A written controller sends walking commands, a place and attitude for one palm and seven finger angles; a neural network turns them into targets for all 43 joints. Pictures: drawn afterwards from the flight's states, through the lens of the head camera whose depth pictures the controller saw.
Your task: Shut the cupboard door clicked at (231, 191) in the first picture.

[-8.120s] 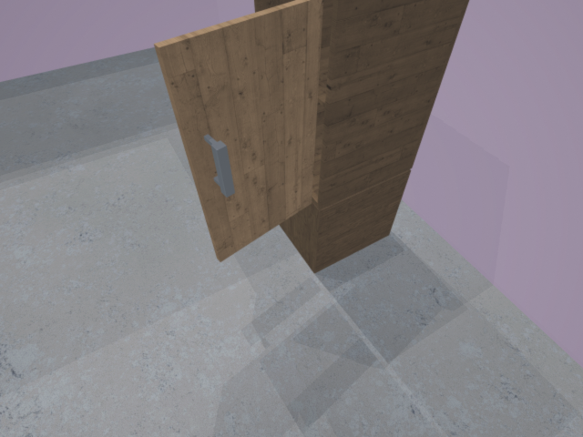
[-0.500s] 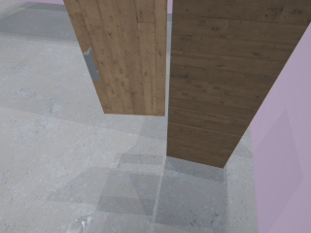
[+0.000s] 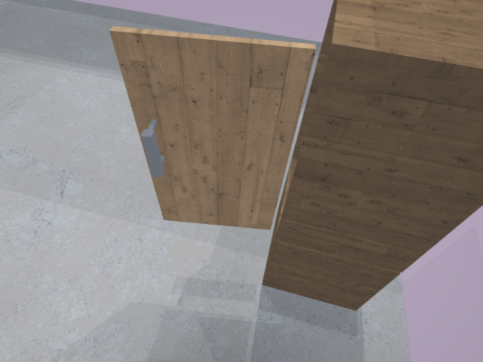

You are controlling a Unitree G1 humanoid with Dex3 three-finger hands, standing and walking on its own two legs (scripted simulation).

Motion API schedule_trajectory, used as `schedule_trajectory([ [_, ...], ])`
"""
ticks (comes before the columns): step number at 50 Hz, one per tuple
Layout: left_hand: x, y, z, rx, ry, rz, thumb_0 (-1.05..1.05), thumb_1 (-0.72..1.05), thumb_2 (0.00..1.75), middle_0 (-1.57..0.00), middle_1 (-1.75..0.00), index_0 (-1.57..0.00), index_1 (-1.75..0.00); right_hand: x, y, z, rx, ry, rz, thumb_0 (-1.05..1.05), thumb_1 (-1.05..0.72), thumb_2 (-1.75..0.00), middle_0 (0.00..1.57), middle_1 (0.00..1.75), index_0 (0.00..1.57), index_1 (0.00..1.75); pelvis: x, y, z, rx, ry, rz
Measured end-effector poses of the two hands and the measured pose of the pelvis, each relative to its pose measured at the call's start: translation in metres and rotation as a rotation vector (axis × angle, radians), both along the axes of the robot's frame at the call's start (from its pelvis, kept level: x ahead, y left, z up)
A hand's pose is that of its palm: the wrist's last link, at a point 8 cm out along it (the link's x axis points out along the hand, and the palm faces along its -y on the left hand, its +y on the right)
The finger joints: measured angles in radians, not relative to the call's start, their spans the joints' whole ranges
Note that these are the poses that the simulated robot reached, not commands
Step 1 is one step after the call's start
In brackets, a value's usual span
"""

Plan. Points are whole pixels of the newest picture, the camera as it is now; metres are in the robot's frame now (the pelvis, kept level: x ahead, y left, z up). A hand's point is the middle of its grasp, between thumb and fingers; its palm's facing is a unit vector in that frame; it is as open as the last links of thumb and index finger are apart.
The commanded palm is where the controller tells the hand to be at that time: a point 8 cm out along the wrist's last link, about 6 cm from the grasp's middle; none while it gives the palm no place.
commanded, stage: come to a stop and stand still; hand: left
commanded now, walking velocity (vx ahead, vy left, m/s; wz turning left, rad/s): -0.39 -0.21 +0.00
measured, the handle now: (155, 148) +0.53 +0.24 +0.00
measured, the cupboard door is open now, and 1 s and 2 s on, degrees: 100 100 100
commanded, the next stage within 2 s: look again from close up in 1.50 s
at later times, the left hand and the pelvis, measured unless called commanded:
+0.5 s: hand (149, 356) +0.15 +0.18 -0.18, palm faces +0.00 -0.97 -0.23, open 7.4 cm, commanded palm none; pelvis +0.06 -0.01 -0.01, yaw +0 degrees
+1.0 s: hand out of the picture +0.09 +0.15 -0.16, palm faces -0.01 -0.97 -0.25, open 7.3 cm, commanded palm none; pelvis +0.05 -0.03 +0.00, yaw +0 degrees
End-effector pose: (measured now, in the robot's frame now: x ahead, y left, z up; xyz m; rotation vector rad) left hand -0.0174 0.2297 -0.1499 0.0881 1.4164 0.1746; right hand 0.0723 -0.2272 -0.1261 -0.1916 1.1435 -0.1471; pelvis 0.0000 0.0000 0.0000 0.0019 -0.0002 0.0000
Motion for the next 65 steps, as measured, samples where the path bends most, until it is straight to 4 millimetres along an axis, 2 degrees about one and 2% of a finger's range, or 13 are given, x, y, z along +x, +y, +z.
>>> schedule_trajectory([
  [4, 0.070, 0.003, 0.010, 0.017, -0.126, -0.038, 0.01, 0.92, 0.90, -0.19, -0.30, -0.20, -0.30, -0.006, -0.002, -0.003, -0.005, 0.087, -0.011, -0.02, -0.94, -0.90, 0.20, 0.30, 0.20, 0.30, 0.021, 0.004, 0.004, -0.003, 0.000, 0.002],
  [8, 0.123, 0.005, 0.008, 0.048, -0.216, -0.076, 0.01, 0.92, 0.90, -0.19, -0.30, -0.20, -0.30, -0.011, -0.003, -0.017, 0.016, 0.173, -0.052, -0.01, -0.93, -0.90, 0.20, 0.30, 0.20, 0.30, 0.044, -0.003, -0.004, 0.026, -0.008, 0.000],
  [13, 0.160, 0.001, 0.009, 0.055, -0.205, -0.132, 0.00, 0.92, 0.90, -0.19, -0.30, -0.20, -0.30, -0.013, -0.002, -0.024, 0.041, 0.228, -0.117, 0.00, -0.92, -0.90, 0.20, 0.30, 0.20, 0.30, 0.060, -0.004, -0.006, 0.015, 0.007, -0.003],
  [17, 0.174, 0.001, 0.009, 0.062, -0.211, -0.139, 0.00, 0.91, 0.90, -0.19, -0.30, -0.20, -0.30, -0.015, -0.001, -0.025, 0.041, 0.256, -0.132, 0.00, -0.91, -0.90, 0.20, 0.30, 0.20, 0.30, 0.062, -0.003, -0.007, 0.012, 0.015, 0.000],
  [21, 0.175, 0.003, 0.007, 0.062, -0.212, -0.128, 0.00, 0.91, 0.90, -0.19, -0.30, -0.20, -0.30, -0.018, -0.003, -0.023, 0.027, 0.268, -0.131, 0.00, -0.91, -0.90, 0.20, 0.30, 0.20, 0.30, 0.060, -0.003, -0.008, 0.009, 0.016, -0.001],
  [26, 0.161, 0.000, 0.005, 0.072, -0.186, -0.103, 0.00, 0.91, 0.90, -0.19, -0.30, -0.20, -0.30, -0.016, -0.010, -0.025, 0.020, 0.255, -0.110, 0.00, -0.91, -0.90, 0.20, 0.30, 0.20, 0.30, 0.058, -0.009, -0.010, 0.019, 0.005, -0.006],
  [30, 0.139, -0.006, 0.006, 0.094, -0.160, -0.106, 0.00, 0.90, 0.90, -0.19, -0.30, -0.20, -0.30, 0.000, -0.020, -0.033, 0.040, 0.193, -0.107, 0.00, -0.91, -0.90, 0.20, 0.30, 0.20, 0.30, 0.055, -0.014, -0.014, 0.005, 0.010, -0.007],
  [34, 0.119, -0.011, 0.011, 0.099, -0.128, -0.111, 0.00, 0.90, 0.90, -0.20, -0.30, -0.20, -0.30, 0.017, -0.019, -0.031, 0.064, 0.104, -0.086, 0.00, -0.91, -0.90, 0.20, 0.30, 0.20, 0.30, 0.054, -0.016, -0.011, 0.020, 0.000, 0.003],
  [40, 0.106, -0.018, 0.022, 0.102, -0.124, -0.100, 0.00, 0.90, 0.90, -0.20, -0.30, -0.20, -0.30, 0.025, -0.020, -0.028, 0.081, 0.067, -0.047, 0.00, -0.93, -0.90, 0.20, 0.30, 0.20, 0.30, 0.051, -0.021, -0.004, 0.022, -0.009, -0.006],
  [45, 0.101, -0.023, 0.025, 0.099, -0.115, -0.101, 0.00, 0.91, 0.90, -0.20, -0.30, -0.20, -0.30, 0.017, -0.025, -0.025, 0.084, 0.094, -0.034, 0.00, -0.93, -0.90, 0.20, 0.30, 0.20, 0.30, 0.051, -0.026, 0.000, 0.024, -0.008, -0.007],
  [58, 0.104, -0.033, 0.023, 0.082, -0.081, -0.097, 0.00, 0.91, 0.90, -0.20, -0.30, -0.20, -0.30, -0.031, -0.026, -0.024, 0.090, 0.277, -0.050, 0.00, -0.91, -0.90, 0.20, 0.30, 0.19, 0.30, 0.061, -0.036, 0.005, 0.018, -0.002, 0.003],
  [65, 0.109, -0.035, 0.021, 0.079, -0.070, -0.088, 0.00, 0.92, 0.90, -0.20, -0.30, -0.20, -0.30, -0.035, -0.023, -0.024, 0.094, 0.316, -0.056, 0.00, -0.91, -0.90, 0.20, 0.30, 0.20, 0.30, 0.068, -0.038, 0.005, 0.015, -0.003, 0.007],
])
